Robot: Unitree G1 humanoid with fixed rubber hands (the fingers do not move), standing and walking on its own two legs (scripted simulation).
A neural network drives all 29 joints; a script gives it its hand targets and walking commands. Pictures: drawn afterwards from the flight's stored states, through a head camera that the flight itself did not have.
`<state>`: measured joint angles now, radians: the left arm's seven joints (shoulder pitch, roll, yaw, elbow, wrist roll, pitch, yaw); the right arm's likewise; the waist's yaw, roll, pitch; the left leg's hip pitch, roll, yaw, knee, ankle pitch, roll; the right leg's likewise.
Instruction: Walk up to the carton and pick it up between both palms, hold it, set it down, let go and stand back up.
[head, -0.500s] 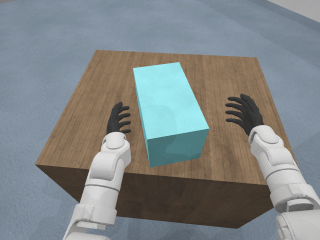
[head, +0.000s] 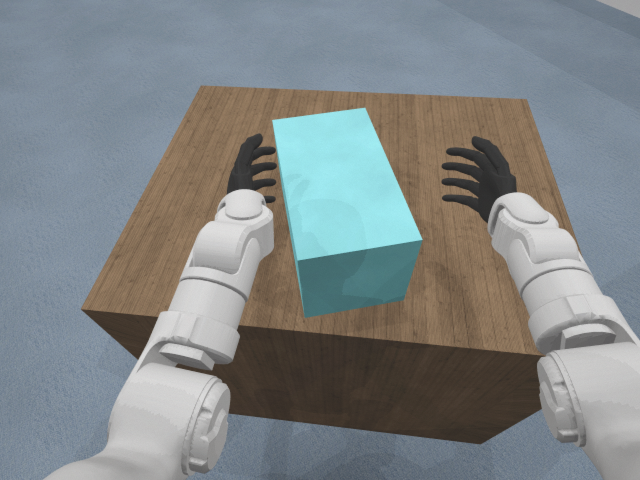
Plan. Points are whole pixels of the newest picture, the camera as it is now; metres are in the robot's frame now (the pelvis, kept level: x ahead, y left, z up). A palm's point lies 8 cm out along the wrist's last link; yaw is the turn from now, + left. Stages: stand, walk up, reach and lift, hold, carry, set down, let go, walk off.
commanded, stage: reach and lift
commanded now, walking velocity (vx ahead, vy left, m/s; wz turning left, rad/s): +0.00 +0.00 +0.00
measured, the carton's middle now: (336, 207) +0.54 +0.03 -0.02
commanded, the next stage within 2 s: none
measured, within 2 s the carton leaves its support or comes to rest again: neither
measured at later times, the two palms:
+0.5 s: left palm (227, 181) +0.47 +0.17 +0.11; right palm (472, 171) +0.52 -0.16 +0.09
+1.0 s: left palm (246, 224) +0.47 +0.16 +0.02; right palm (463, 213) +0.52 -0.17 +0.01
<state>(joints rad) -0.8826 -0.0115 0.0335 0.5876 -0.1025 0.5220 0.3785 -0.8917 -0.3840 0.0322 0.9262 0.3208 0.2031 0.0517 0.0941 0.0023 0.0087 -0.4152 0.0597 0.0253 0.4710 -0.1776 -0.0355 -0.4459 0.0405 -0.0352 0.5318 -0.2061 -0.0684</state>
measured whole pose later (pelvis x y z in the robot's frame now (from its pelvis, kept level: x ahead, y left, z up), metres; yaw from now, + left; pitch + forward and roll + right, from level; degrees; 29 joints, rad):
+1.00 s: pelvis +0.02 +0.00 -0.01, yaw +0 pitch +29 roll +1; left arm -0.89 -0.03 0.15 0.95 -0.06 -0.11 0.30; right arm -1.04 -0.38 0.03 1.28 0.27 -0.13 0.09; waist 0.12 0.00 -0.20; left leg -0.83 0.06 0.03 0.47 -0.14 -0.05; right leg -0.86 0.04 -0.03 0.52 -0.17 -0.06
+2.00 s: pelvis +0.03 +0.01 -0.01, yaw +0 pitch +29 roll +1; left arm -0.82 -0.21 0.51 0.95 0.33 -0.30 0.24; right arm -1.04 -0.16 -0.41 1.32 -0.34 -0.40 0.02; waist 0.13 0.02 -0.18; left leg -0.80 0.06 0.03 0.47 -0.17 -0.04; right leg -0.82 0.04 -0.03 0.50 -0.18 -0.06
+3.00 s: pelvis +0.03 +0.01 -0.01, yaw +0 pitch +28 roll +1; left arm -0.79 -0.22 0.52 0.95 0.35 -0.35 0.26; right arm -1.03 -0.15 -0.48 1.41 -0.41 -0.51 -0.02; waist 0.13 0.01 -0.19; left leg -0.80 0.07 0.03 0.47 -0.16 -0.04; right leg -0.82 0.04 -0.03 0.50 -0.18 -0.06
